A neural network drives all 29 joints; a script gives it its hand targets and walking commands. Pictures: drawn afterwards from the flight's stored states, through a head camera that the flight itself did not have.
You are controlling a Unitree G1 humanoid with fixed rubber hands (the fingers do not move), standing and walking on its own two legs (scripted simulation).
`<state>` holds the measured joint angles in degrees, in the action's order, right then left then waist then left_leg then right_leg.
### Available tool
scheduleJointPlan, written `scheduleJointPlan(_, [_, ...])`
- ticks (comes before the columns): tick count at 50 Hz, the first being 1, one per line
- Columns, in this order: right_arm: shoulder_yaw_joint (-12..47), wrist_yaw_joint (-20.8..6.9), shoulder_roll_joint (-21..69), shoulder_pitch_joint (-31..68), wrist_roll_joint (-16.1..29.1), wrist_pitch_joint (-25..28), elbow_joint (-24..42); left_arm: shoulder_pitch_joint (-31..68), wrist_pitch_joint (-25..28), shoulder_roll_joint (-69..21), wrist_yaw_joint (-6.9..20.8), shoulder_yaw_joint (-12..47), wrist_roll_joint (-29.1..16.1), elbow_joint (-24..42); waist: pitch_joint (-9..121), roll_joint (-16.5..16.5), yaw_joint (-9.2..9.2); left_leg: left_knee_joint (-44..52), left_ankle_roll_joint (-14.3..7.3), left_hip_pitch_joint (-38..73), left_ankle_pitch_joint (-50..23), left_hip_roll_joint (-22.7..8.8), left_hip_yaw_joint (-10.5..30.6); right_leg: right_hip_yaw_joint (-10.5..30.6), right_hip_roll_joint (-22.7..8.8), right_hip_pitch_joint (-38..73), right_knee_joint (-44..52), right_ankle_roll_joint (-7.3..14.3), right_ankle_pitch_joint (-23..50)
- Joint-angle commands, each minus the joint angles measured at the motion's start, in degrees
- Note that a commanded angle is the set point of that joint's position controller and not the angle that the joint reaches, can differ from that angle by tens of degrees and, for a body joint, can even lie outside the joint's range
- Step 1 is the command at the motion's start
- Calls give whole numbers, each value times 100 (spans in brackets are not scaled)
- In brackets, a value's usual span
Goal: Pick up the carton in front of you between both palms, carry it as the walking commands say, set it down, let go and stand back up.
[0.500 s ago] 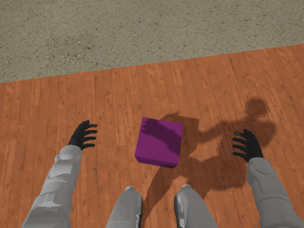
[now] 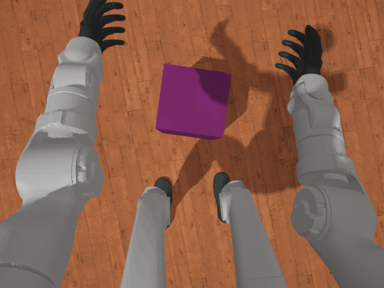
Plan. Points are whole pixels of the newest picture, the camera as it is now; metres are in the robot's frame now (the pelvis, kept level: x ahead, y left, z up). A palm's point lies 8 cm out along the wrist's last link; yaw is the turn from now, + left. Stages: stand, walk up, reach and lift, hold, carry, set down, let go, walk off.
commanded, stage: reach and lift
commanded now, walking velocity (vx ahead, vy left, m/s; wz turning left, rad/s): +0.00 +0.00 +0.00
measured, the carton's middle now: (192, 107) +0.49 -0.02 -0.51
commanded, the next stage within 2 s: none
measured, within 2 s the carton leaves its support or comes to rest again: leaves its support in 1.66 s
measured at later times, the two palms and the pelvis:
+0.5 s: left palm (127, 89) +0.52 +0.16 -0.34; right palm (264, 104) +0.46 -0.22 -0.33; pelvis -0.01 +0.00 -0.17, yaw -2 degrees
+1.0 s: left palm (140, 97) +0.52 +0.15 -0.46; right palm (250, 106) +0.47 -0.21 -0.44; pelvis -0.02 +0.00 -0.27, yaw -3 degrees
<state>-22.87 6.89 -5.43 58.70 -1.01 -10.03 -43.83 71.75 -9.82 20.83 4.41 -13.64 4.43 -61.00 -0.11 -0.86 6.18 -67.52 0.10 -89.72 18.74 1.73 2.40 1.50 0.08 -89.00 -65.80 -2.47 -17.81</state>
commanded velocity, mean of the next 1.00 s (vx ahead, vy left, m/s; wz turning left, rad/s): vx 0.00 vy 0.00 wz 0.00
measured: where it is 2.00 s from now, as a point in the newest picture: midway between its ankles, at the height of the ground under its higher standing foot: (194, 209)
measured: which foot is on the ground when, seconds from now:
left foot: down 0.00-1.00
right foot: down 0.00-1.00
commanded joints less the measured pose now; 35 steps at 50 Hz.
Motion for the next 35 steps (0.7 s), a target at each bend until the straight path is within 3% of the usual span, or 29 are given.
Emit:
scheduleJointPlan(1, [-232,-98,-504,775,-152,326,561,1181,255,450,-59,-171,156,532,5601,-599,83,459,95,3286,-1055,236,-159,-589,378,2013,285,-185,987])
scheduleJointPlan(5, [-285,-209,-393,515,-208,614,382,785,463,88,-184,-229,216,559,5571,-618,6,-140,139,2832,-1866,205,-50,-593,388,1009,-267,-218,1430])
scheduleJointPlan(10, [-245,-221,-427,179,-137,854,20,292,646,-72,-377,-138,113,578,5587,-583,-32,-1106,182,1829,-2308,198,11,-546,390,59,-1168,-278,1736])
scheduleJointPlan(18, [439,1,-900,447,633,995,261,627,777,469,-633,580,-665,1271,6790,-650,-69,-2662,205,1193,-2367,161,-126,-541,369,-95,-2625,-305,2120])
scheduleJointPlan(22, [736,122,-1154,891,1016,885,554,1089,697,763,-692,869,-1055,1487,7203,-715,-109,-3163,185,1130,-1809,116,-216,-624,353,-141,-3160,-277,1637])
scheduleJointPlan(25, [840,196,-1241,1298,1162,753,454,1475,599,897,-714,1006,-1235,1312,6898,-671,-93,-3370,156,690,-924,61,-265,-661,303,-283,-3429,-255,955])
scheduleJointPlan(30, [876,237,-1263,2070,1192,657,-263,2140,543,1013,-708,1131,-1383,452,5652,-529,-52,-3689,114,-322,493,-65,-255,-637,165,-799,-3798,-219,-205])
scheduleJointPlan(35, [879,221,-1340,2579,1121,774,-1017,2508,668,1109,-694,1250,-1450,-342,4887,-409,-44,-4060,87,-849,802,-143,-157,-587,100,-1013,-4220,-214,-455])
